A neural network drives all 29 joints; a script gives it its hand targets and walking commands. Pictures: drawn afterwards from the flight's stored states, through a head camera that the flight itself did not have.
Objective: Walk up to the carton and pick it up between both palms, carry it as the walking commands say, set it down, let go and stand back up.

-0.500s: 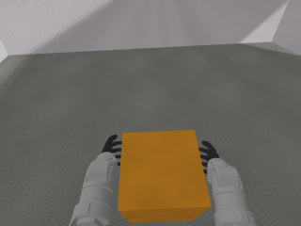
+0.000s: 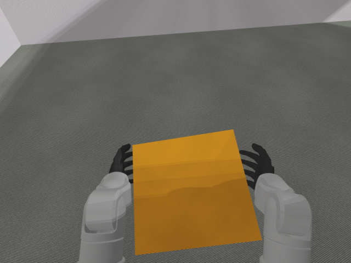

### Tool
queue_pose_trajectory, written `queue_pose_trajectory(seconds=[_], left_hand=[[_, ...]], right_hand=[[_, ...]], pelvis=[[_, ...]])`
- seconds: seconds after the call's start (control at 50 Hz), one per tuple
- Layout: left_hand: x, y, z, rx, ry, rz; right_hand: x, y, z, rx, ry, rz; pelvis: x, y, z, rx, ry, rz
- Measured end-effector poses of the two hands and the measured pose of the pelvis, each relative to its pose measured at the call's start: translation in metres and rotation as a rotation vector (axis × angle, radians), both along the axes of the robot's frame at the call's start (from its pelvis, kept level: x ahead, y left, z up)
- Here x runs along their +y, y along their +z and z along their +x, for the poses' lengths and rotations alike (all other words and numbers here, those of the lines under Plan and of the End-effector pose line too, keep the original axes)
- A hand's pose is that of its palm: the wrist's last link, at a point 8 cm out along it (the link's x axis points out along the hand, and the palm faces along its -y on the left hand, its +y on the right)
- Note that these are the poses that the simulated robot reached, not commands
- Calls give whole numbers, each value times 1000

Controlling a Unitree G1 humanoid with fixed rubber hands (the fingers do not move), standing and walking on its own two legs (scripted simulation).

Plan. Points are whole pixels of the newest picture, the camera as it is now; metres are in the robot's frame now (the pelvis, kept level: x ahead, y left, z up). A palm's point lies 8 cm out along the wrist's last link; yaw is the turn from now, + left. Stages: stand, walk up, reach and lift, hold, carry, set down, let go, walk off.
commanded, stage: carry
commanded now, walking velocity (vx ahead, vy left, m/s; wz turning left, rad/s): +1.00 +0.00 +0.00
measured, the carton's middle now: (192, 195) +0.28 -0.02 +0.01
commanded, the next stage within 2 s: none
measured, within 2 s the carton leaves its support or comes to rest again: neither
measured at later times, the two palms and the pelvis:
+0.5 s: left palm (129, 91) +0.60 +0.18 +0.09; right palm (220, 86) +0.61 -0.12 +0.10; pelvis +0.35 +0.03 +0.00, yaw -1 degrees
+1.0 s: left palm (147, 35) +1.01 +0.16 +0.11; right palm (211, 34) +1.04 -0.14 +0.10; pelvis +0.77 -0.01 +0.01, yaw +6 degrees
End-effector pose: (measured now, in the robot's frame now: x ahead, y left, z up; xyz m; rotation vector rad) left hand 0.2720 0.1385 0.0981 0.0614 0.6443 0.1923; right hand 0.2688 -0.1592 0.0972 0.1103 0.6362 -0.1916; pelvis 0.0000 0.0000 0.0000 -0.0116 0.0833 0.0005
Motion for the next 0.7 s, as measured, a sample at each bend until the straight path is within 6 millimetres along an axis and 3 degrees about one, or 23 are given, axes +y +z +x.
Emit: queue_pose_trajectory(seconds=[0.1, 0.18, 0.32, 0.44, 0.58, 0.7], left_hand=[[0, -6, 40, 76, 31, 19], [6, -4, 90, 61, 40, 27], [27, -23, 206, 26, 25, 3], [36, -19, 288, 99, 21, -11], [36, -4, 393, 68, 59, -39], [23, -13, 504, 38, 96, -19]], right_hand=[[2, 0, 53, 47, 22, -2], [8, -3, 104, 31, 27, 14], [29, -17, 213, -5, 12, -11], [38, -12, 293, 70, 12, -28], [39, 10, 408, 39, 50, -58], [26, -8, 527, 9, 84, -36]], pelvis=[[-4, 5, 55, 2, 20, 45], [2, -1, 109, -14, 21, 53], [25, -29, 224, -33, 5, 42], [33, -8, 310, -23, -31, 14], [21, 5, 419, -34, 14, -16], [1, -14, 532, -37, 50, 0]])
